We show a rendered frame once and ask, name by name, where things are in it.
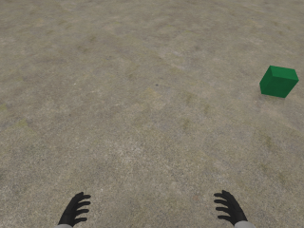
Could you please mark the robot left hand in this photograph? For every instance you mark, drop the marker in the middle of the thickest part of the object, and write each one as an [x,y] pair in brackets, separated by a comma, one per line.
[71,212]

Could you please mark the robot right hand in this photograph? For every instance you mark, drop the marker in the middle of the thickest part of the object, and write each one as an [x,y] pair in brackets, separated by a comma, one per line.
[233,209]

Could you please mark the carton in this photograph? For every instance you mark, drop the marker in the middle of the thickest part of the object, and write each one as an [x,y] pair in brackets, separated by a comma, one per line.
[278,81]

